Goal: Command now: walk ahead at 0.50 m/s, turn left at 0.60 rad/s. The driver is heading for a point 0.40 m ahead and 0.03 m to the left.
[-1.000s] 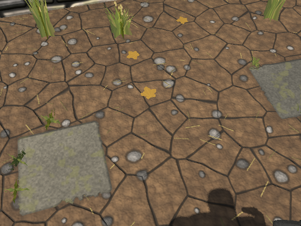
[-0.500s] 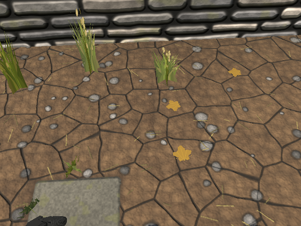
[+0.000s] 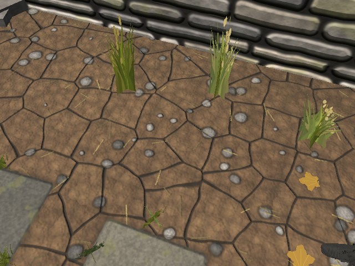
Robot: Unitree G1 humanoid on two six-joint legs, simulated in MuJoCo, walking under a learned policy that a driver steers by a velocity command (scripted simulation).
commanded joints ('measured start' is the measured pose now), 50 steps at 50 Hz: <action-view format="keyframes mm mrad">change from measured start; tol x32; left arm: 1 -119 141 11 -174 -29 -78 -18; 50 -149 37 -35 -7 22 32 -12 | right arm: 1 272 -178 -57 -5 -6 -31 -6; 50 102 -55 9 119 -38 24 -72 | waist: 1 -148 88 -259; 20 -40 117 -135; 23 -40 -301 -495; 50 -37 23 -117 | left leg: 1 744 320 -655 -371 -150 241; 8 283 177 -341 -430 266 191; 20 391 114 -379 -92 371 19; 24 -128 -32 -275 705 -469 -161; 37 439 87 -122 -224 78 -112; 50 312 95 -154 -172 165 -85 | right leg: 1 -686 19 173 346 67 -36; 19 -272 78 140 -516 533 -19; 22 395 -294 503 -465 1170 -285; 25 247 -281 545 -579 742 -284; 33 -79 -142 239 -653 860 -251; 38 -261 -36 200 -640 122 -88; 50 -88 33 103 -532 421 -37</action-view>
